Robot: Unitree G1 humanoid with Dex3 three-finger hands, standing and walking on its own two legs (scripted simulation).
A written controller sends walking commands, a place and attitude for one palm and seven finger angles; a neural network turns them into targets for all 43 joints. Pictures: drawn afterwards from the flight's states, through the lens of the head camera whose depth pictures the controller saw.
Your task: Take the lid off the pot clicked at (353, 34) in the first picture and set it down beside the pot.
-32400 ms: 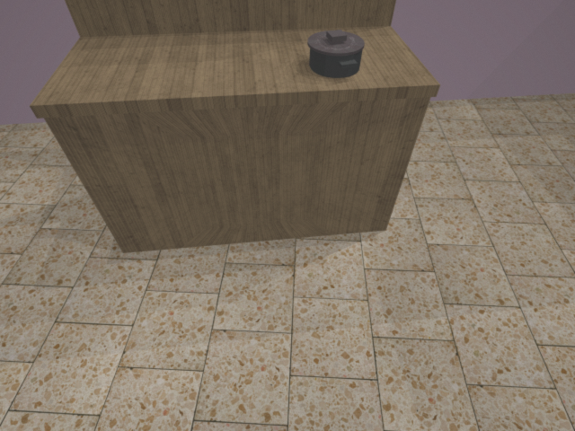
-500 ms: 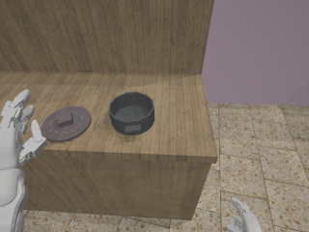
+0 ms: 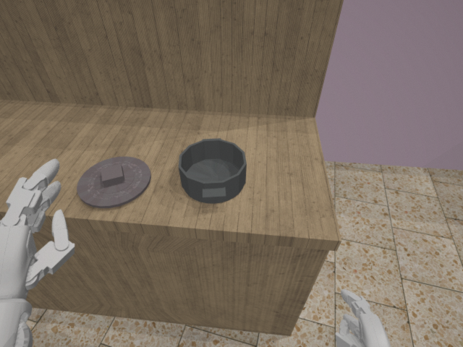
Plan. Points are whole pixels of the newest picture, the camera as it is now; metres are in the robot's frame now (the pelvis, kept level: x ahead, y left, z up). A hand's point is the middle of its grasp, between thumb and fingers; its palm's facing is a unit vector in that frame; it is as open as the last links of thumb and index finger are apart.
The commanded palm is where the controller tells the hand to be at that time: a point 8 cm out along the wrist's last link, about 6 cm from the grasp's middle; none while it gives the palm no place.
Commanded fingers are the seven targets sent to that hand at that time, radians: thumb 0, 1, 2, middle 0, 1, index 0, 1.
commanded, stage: step back with the hand held close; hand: left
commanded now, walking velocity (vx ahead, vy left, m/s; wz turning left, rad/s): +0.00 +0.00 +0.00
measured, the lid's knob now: (112, 174) +0.48 +0.37 -0.01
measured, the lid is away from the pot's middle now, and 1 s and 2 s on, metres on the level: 0.25 0.25 0.25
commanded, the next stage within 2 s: stop stepping back and stand still in 1.46 s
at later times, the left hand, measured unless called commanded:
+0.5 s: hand (71, 255) +0.18 +0.24 +0.15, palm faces +0.21 -0.84 -0.50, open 7.4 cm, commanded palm +0.12 +0.29 +0.18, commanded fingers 0.00 0.90 0.90 -0.20 -0.30 -0.20 -0.30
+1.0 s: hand (5, 305) +0.10 +0.27 +0.17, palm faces +0.38 -0.79 -0.48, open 7.4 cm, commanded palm +0.05 +0.31 +0.18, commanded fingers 0.00 0.90 0.90 -0.20 -0.30 -0.20 -0.30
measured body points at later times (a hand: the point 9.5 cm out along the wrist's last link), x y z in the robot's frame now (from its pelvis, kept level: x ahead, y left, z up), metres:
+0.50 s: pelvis -0.02 +0.02 -0.01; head -0.01 +0.03 +0.44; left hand +0.16 +0.29 +0.18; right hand +0.14 -0.23 -0.07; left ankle -0.02 +0.09 -0.74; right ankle +0.01 -0.13 -0.74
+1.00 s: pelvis -0.09 +0.03 -0.02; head -0.08 +0.05 +0.43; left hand +0.08 +0.31 +0.19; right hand +0.07 -0.21 -0.09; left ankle -0.02 +0.09 -0.74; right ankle -0.13 -0.11 -0.73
